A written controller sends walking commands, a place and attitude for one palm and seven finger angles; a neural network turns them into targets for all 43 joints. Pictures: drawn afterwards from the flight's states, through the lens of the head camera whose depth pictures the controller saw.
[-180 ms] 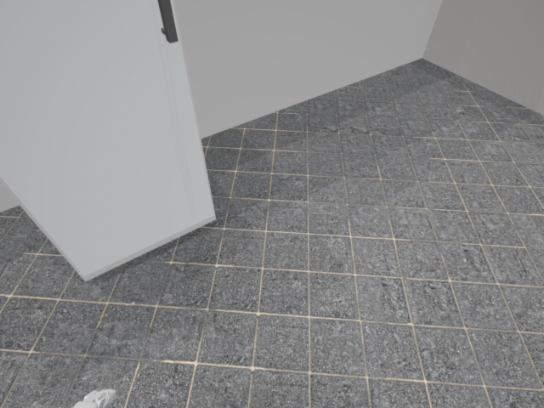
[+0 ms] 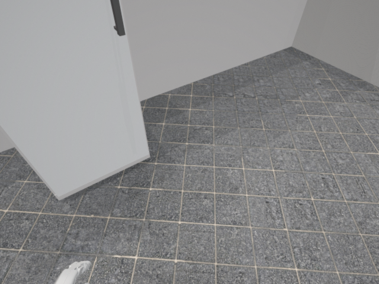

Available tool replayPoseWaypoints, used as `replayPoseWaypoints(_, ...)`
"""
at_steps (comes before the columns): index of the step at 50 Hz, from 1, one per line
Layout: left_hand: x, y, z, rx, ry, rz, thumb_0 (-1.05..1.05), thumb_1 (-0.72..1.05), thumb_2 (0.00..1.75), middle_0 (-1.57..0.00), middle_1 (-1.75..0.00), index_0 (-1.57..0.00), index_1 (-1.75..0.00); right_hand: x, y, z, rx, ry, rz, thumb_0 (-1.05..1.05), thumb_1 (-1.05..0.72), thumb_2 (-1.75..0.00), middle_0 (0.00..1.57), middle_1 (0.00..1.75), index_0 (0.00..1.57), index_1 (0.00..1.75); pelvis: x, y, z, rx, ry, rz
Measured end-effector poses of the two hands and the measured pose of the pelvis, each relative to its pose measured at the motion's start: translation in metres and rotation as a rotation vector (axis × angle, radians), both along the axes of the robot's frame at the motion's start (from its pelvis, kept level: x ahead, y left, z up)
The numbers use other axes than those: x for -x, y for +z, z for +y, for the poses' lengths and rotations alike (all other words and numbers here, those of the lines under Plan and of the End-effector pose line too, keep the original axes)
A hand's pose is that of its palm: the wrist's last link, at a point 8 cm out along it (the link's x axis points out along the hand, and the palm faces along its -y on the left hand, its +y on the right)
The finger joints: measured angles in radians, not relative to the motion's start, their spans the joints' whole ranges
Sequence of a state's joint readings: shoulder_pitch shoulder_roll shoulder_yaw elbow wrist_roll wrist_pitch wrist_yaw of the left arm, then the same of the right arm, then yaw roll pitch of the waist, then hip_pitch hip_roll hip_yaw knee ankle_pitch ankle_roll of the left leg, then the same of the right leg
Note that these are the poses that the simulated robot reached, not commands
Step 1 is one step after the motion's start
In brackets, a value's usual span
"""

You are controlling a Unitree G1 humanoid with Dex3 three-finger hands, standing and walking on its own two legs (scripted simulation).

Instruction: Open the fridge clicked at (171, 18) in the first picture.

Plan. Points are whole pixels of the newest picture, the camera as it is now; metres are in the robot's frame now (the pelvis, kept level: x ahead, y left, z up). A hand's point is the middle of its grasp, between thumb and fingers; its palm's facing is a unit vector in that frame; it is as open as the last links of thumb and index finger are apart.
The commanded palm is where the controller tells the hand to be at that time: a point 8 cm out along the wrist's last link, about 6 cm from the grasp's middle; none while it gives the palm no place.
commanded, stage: stand and wait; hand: right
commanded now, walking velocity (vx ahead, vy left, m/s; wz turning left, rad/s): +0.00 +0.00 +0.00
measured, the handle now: out of the picture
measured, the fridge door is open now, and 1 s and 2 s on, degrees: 0 0 0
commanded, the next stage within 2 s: look at it before walking up in 0.82 s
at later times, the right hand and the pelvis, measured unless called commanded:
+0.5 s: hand out of the picture +0.05 -0.23 -0.15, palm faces -0.03 +0.94 -0.35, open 7.4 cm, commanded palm none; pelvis -0.02 +0.02 +0.01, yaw +0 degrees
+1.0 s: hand out of the picture +0.06 -0.21 -0.15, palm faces -0.04 +0.94 -0.33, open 7.4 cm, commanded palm none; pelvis -0.02 +0.03 +0.01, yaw +0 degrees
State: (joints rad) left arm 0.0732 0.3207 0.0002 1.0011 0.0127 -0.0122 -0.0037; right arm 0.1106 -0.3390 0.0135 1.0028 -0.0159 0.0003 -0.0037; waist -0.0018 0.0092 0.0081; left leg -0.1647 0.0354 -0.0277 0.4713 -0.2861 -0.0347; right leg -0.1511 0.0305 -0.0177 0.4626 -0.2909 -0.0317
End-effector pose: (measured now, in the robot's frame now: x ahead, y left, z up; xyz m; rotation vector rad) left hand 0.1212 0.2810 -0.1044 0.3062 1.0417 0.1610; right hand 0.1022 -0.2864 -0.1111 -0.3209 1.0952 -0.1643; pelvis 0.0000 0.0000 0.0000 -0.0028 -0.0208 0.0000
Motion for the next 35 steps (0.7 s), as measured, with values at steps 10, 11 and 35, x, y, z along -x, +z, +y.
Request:
replayPoseWaypoints(10,0.017,-0.002,0.011,-0.003,0.018,0.042,0.01,0.9,0.89,-0.21,-0.3,-0.2,-0.3,0.022,-0.004,0.011,-0.013,-0.018,0.045,0.01,-0.9,-0.9,0.2,0.3,0.2,0.3,0.006,0.002,0.008,0.001,0.0,-0.007)
replayPoseWaypoints(11,0.021,-0.003,0.013,-0.005,0.021,0.051,0.01,0.9,0.89,-0.21,-0.3,-0.2,-0.3,0.025,-0.004,0.011,-0.012,-0.02,0.053,0.01,-0.9,-0.9,0.2,0.3,0.2,0.3,0.006,0.003,0.009,0.001,0.001,-0.008)
replayPoseWaypoints(35,0.076,-0.013,0.035,0.002,0.064,0.173,0.01,0.9,0.89,-0.2,-0.3,-0.2,-0.3,0.05,0.0,0.02,0.012,-0.029,0.106,0.01,-0.9,-0.9,0.2,0.3,0.2,0.3,0.02,0.006,0.025,0.003,0.003,-0.008)
